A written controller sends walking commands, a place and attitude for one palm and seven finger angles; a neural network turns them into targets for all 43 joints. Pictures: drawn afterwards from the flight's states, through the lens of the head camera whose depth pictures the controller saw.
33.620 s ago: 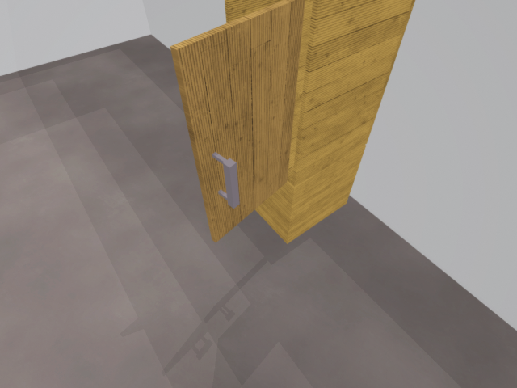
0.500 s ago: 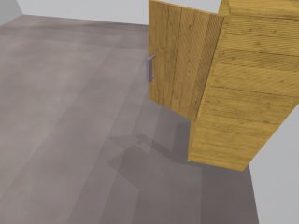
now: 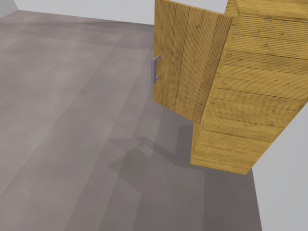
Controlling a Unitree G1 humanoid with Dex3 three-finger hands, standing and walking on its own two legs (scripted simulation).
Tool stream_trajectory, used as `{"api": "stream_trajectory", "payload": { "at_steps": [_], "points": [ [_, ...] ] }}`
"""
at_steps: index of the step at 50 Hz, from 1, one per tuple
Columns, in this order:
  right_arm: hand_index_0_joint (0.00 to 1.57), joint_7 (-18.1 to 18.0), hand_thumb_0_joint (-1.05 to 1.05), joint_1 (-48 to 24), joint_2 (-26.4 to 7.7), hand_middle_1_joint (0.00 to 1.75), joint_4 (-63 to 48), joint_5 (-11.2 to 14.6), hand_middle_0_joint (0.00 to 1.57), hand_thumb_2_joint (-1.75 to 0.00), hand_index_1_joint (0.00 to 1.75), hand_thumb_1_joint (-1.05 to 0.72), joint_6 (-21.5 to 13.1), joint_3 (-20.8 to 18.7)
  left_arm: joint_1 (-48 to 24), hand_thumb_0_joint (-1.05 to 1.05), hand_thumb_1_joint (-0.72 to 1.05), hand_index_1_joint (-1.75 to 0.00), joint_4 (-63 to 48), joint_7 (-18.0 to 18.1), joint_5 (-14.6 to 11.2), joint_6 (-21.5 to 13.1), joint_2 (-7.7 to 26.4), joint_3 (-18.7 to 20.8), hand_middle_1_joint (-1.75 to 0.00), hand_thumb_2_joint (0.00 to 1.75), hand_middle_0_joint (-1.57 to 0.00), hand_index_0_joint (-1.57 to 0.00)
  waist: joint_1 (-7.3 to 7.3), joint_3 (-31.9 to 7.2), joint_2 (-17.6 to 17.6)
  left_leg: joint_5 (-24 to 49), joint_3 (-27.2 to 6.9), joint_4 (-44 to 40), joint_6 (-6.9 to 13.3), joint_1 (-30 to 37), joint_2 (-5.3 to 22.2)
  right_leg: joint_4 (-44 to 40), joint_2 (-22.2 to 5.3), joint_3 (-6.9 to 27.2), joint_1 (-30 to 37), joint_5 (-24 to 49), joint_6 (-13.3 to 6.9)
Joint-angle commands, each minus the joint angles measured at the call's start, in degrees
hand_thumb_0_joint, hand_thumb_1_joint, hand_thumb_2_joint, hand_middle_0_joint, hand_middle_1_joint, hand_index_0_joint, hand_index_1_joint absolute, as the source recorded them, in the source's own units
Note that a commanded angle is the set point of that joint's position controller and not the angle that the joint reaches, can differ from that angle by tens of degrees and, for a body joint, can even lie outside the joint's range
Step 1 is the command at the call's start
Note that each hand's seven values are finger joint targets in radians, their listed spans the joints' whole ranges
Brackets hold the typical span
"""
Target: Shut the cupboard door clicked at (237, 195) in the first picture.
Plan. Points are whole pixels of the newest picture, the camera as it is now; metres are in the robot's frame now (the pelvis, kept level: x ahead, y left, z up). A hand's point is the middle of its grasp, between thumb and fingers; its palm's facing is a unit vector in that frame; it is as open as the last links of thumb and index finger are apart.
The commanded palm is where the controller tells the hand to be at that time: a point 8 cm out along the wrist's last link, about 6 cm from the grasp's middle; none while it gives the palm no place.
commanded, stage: look to check the result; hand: left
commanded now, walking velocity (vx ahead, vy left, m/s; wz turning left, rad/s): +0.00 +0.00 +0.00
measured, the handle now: (155, 69) +0.91 +0.04 -0.08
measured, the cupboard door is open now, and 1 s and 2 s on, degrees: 65 65 65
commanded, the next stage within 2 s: walk to a spot facing it in 0.50 s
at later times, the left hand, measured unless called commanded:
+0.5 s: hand out of the picture +0.02 +0.21 -0.17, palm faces +0.01 -0.97 -0.25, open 7.4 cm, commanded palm none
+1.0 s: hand out of the picture +0.02 +0.23 -0.20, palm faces +0.18 -0.95 -0.24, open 7.4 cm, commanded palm none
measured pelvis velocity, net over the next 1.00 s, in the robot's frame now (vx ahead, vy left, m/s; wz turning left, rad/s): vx -0.01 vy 0.02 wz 0.18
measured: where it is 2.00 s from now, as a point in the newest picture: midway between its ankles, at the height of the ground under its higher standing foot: outside the picture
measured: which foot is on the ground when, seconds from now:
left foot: down 0.00-1.00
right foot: down 0.00-0.96, up 0.98-1.00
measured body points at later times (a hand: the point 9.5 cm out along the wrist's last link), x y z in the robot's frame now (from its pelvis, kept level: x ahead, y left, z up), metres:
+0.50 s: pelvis +0.00 +0.01 +0.00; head +0.00 +0.01 +0.45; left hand +0.02 +0.26 -0.15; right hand +0.01 -0.23 -0.16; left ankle +0.00 +0.11 -0.74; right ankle -0.01 -0.10 -0.74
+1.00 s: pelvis -0.01 +0.02 -0.02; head +0.03 +0.04 +0.43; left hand +0.01 +0.28 -0.18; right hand +0.06 -0.22 -0.17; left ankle +0.00 +0.11 -0.74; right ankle -0.01 -0.10 -0.73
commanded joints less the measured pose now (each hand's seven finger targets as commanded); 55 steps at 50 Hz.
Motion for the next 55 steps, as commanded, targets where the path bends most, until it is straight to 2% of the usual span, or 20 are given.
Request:
{"api": "stream_trajectory", "payload": {
  "at_steps": [1, 14, 20, 27, 31, 34, 36, 39, 41, 43, 44, 45, 46, 47, 48, 49, 50, 51, 52, 55],
  "points": [
    [0.2, -0.14, 0.0, 3.91, -5.73, 0.3, -1.57, -0.03, 0.2, -0.9, 0.3, -0.9, -0.79, -1.0, 3.96, 0.0, 0.9, -0.3, -1.56, 0.14, 0.07, -0.74, 6.46, 1.44, -0.3, 0.9, -0.2, -0.2, -0.14, 5.48, 0.88, 1.91, -4.85, -5.0, 1.13, -3.31, 4.09, -5.72, -5.42, 5.97, -3.55, 2.03, -1.22],
    [0.2, 0.07, 0.0, 0.31, -10.3, 0.3, -3.0, 0.18, 0.2, -0.9, 0.3, -0.9, -1.37, -1.77, 0.36, 0.0, 0.9, -0.3, -2.93, -0.14, 0.32, -0.87, 10.32, 2.16, -0.3, 0.9, -0.2, -0.2, 0.03, 3.55, 0.96, 5.21, -5.89, -5.92, 1.71, -1.74, 5.31, -4.5, -5.4, 5.82, -2.33, 4.82, -1.11],
    [0.2, 0.41, 0.0, -2.02, -11.94, 0.3, -3.26, 0.03, 0.2, -0.9, 0.3, -0.9, -1.25, -1.82, -2.24, 0.0, 0.9, -0.3, -3.48, -0.41, 0.38, -0.71, 12.09, 2.13, -0.3, 0.9, -0.2, -0.2, -0.04, 5.06, 0.89, 2.0, -6.26, -7.67, 1.51, -2.51, 5.4, -5.09, -5.54, 6.34, -2.84, 3.0, -0.92],
    [0.2, 0.65, 0.0, -5.02, -14.99, 0.3, -3.75, 0.03, 0.2, -0.9, 0.3, -0.9, -1.64, -2.02, -5.46, 0.0, 0.9, -0.3, -4.31, -0.72, 0.32, -1.14, 15.03, 2.46, -0.3, 0.9, -0.2, -0.2, -0.01, 1.75, 0.83, 5.72, -6.42, -7.66, 1.36, -0.53, 5.75, -5.31, -6.03, 6.5, -0.62, 5.86, -0.96],
    [0.2, 0.76, 0.0, -6.86, -16.27, 0.3, -3.91, 0.06, 0.2, -0.9, 0.3, -0.9, -1.66, -2.08, -7.1, 0.0, 0.9, -0.3, -4.53, -0.88, 0.33, -1.19, 16.51, 2.54, -0.3, 0.9, -0.2, -0.2, 0.1, 2.14, 1.05, 6.24, -6.6, -8.07, 1.24, -0.15, 5.84, -5.97, -6.3, 6.56, -0.49, 6.13, -0.92],
    [0.2, 1.14, 0.0, -5.61, -11.78, 0.3, -4.31, -0.02, 0.2, -0.9, 0.3, -0.9, -0.66, -1.27, -5.44, 0.0, 0.9, -0.3, -4.62, -0.4, 0.23, -0.16, 12.94, 2.23, -0.3, 0.9, -0.2, -0.2, 0.17, 1.98, 1.12, 8.97, -6.58, -5.38, 0.58, -2.82, 5.2, -2.81, -7.26, 4.22, 0.07, 7.22, 0.0],
    [0.2, 1.3, 0.0, -5.73, -12.0, 0.3, -5.04, -0.16, 0.2, -0.9, 0.3, -0.9, 0.11, -1.43, -5.16, 0.0, 0.9, -0.3, -5.41, -0.27, 0.22, 0.54, 13.63, 2.66, -0.3, 0.9, -0.2, -0.2, 0.37, 2.49, 1.15, 8.04, -7.44, -3.79, 0.51, -5.39, 4.94, -0.65, -7.92, 3.21, -0.58, 5.52, 0.12],
    [0.2, 1.56, 0.0, -6.43, -12.64, 0.3, -7.43, -0.2, 0.2, -0.9, 0.3, -0.9, 0.71, -2.29, -4.85, 0.0, 0.9, -0.3, -7.66, -0.21, 0.52, 0.82, 15.3, 3.78, -0.3, 0.9, -0.2, -0.2, 0.8, 0.91, -0.87, 8.99, -7.6, 1.1, 0.47, -8.7, 3.32, 0.83, -10.42, 3.37, -0.01, 7.12, -1.2],
    [0.2, 1.78, 0.0, -6.39, -11.73, 0.3, -8.88, -0.25, 0.2, -0.9, 0.3, -0.9, 1.17, -2.83, -4.77, 0.0, 0.9, -0.3, -9.39, -0.08, 0.61, 0.95, 16.79, 4.62, -0.3, 0.9, -0.2, -0.2, 0.77, -0.77, -6.09, 6.39, -4.78, 8.36, -0.51, -10.64, 0.85, -0.62, -15.55, 5.59, 0.52, 7.43, -4.06],
    [0.2, 1.93, 0.0, -6.85, -11.06, 0.3, -10.38, -0.43, 0.2, -0.9, 0.3, -0.9, 1.74, -3.39, -5.75, 0.0, 0.9, -0.3, -11.3, 0.06, 0.77, 0.93, 17.16, 5.18, -0.3, 0.9, -0.2, -0.2, 0.76, -0.32, -9.86, -6.36, -2.71, 18.6, -1.43, -11.72, 0.24, -2.18, -20.59, 6.53, -2.02, 9.55, -7.78],
    [0.2, 2.13, 0.0, -6.55, -10.92, 0.3, -11.32, -0.38, 0.2, -0.9, 0.3, -0.9, 1.86, -3.65, -6.91, 0.0, 0.9, -0.3, -12.16, 0.22, 1.06, 0.96, 17.04, 5.27, -0.3, 0.9, -0.2, -0.2, 0.3, -0.02, -10.36, -11.17, -2.5, 21.24, -1.54, -12.47, 0.69, -1.35, -21.82, 5.44, -2.78, 12.56, -8.6],
    [0.2, 2.46, 0.0, -6.34, -10.55, 0.3, -11.73, -0.21, 0.2, -0.9, 0.3, -0.9, 1.75, -3.73, -8.03, 0.0, 0.9, -0.3, -13.07, 0.23, 1.23, 0.94, 17.15, 5.54, -0.3, 0.9, -0.2, -0.2, -0.31, 0.94, -9.58, -12.5, -2.96, 18.47, -1.64, -11.65, 2.32, 0.98, -22.64, 3.7, -4.0, 14.25, -8.14],
    [0.2, 2.69, 0.0, -4.93, -10.68, 0.3, -11.89, -0.15, 0.2, -0.9, 0.3, -0.9, 1.6, -3.84, -8.81, 0.0, 0.9, -0.3, -13.77, 0.09, 1.12, 1.01, 17.08, 5.58, -0.3, 0.9, -0.2, -0.2, -1.32, 0.59, -6.4, -7.06, -3.42, 12.56, -1.54, -8.21, 2.86, 5.34, -21.43, 1.25, -6.08, 13.84, -5.98],
    [0.2, 2.72, 0.0, -2.5, -12.39, 0.3, -11.75, -0.36, 0.2, -0.9, 0.3, -0.9, 1.29, -4.12, -8.62, 0.0, 0.9, -0.3, -14.67, -0.18, 0.75, 1.48, 16.03, 5.57, -0.3, 0.9, -0.2, -0.2, -2.28, 0.05, 3.0, 7.7, -9.36, 4.47, 0.44, -3.57, 5.5, 13.0, -15.99, -2.93, -11.45, 6.57, -1.62],
    [0.2, 2.3, 0.0, -0.44, -16.96, 0.3, -12.19, -1.16, 0.2, -0.9, 0.3, -0.9, 0.95, -4.94, -6.61, 0.0, 0.9, -0.3, -16.03, -0.34, 0.18, 1.88, 12.49, 5.09, -0.3, 0.9, -0.2, -0.2, -2.5, -0.21, 18.4, 23.51, -25.72, -2.44, 5.59, -0.62, 15.14, 24.67, -6.49, -5.82, -18.11, -11.17, 3.73],
    [0.2, 1.66, 0.0, 2.55, -18.5, 0.3, -11.02, -1.42, 0.2, -0.9, 0.3, -0.9, 0.95, -5.47, -10.72, 0.0, 0.9, -0.3, -17.57, 0.14, 0.73, 2.38, 12.98, 4.46, -0.3, 0.9, -0.2, -0.2, -4.82, -0.52, 18.68, 19.63, -32.94, -7.32, 9.4, -0.38, 18.4, 35.22, -3.3, 0.73, -20.8, -23.12, 3.35],
    [0.2, 1.2, 0.0, 2.78, -18.86, 0.3, -10.97, -1.34, 0.2, -0.9, 0.3, -0.9, 0.9, -5.69, -12.18, 0.0, 0.9, -0.3, -18.1, 0.08, 0.89, 2.71, 12.73, 4.89, -0.3, 0.9, -0.2, -0.2, -4.18, -1.16, 13.67, 14.2, -33.33, -8.01, 9.09, -0.92, 18.34, 40.86, -3.65, 5.43, -23.73, -19.52, 2.97],
    [0.2, 0.86, 0.0, 0.41, -18.21, 0.3, -11.73, -1.25, 0.2, -0.9, 0.3, -0.9, 0.72, -5.46, -12.18, 0.0, 0.9, -0.3, -18.0, -0.14, 0.86, 2.49, 12.68, 4.98, -0.3, 0.9, -0.2, -0.2, -2.91, -0.65, 8.84, 11.31, -31.28, -7.32, 9.0, -1.52, 17.02, 42.62, -4.11, 7.04, -24.82, -15.32, 3.26],
    [0.2, 0.66, 0.0, -1.43, -17.22, 0.3, -12.41, -1.18, 0.2, -0.9, 0.3, -0.9, 0.4, -5.15, -11.6, 0.0, 0.9, -0.3, -17.83, -0.46, 0.88, 2.08, 12.25, 5.08, -0.3, 0.9, -0.2, -0.2, -2.1, -0.78, 6.74, 12.61, -28.37, -6.53, 8.8, -1.21, 14.96, 42.63, -4.12, 7.4, -25.29, -11.8, 3.82],
    [0.2, 0.55, 0.0, -3.43, -16.64, 0.3, -13.37, -1.03, 0.2, -0.9, 0.3, -0.9, 0.17, -5.13, -10.55, 0.0, 0.9, -0.3, -18.06, -0.9, 0.54, 1.74, 11.4, 4.94, -0.3, 0.9, -0.2, -0.2, -1.4, -3.27, 5.98, 15.99, -24.72, -5.19, 9.11, 0.15, 11.93, 37.24, -2.97, 6.84, -22.54, -10.34, 4.63]
  ]
}}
